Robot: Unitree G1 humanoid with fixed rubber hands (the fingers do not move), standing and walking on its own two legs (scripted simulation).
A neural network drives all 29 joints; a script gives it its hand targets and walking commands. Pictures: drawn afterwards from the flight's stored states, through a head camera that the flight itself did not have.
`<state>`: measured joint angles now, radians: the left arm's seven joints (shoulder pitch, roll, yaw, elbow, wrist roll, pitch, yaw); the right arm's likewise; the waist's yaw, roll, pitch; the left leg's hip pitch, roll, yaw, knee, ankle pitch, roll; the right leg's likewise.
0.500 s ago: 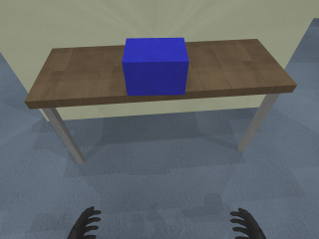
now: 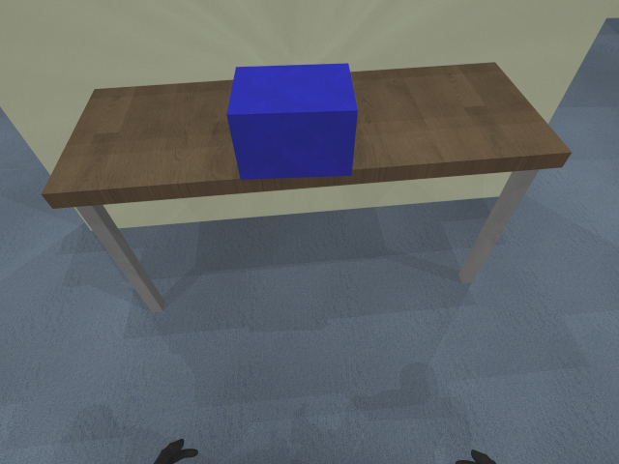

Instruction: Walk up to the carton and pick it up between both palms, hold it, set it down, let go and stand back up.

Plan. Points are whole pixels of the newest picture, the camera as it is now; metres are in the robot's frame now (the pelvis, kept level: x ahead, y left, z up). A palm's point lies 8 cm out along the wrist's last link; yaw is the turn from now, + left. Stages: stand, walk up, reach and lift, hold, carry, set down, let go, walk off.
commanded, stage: stand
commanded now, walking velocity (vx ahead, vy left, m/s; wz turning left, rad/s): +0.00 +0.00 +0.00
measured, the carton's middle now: (294, 121) +0.81 +0.06 -0.04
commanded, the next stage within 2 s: none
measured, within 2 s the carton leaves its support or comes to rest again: neither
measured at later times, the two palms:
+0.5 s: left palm out of the picture +0.08 +0.23 -0.12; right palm out of the picture +0.05 -0.22 -0.12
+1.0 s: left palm out of the picture +0.02 +0.23 -0.13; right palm out of the picture +0.02 -0.21 -0.13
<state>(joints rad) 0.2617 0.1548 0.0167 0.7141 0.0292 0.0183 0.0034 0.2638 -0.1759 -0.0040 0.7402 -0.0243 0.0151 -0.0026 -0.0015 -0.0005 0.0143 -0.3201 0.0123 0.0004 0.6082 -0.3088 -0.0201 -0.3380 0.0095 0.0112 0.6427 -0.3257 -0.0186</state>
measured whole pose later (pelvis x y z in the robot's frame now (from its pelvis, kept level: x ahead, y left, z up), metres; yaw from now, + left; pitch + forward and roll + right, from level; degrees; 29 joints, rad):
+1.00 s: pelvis +0.01 +0.01 +0.01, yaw +0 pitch -1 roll +0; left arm 0.29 0.13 0.05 1.01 0.01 0.00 0.04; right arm 0.28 -0.14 -0.04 1.04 -0.01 -0.01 -0.04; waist 0.01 -0.01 0.04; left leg -0.20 0.00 0.00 0.45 -0.24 0.00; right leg -0.21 0.00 0.01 0.47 -0.25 0.00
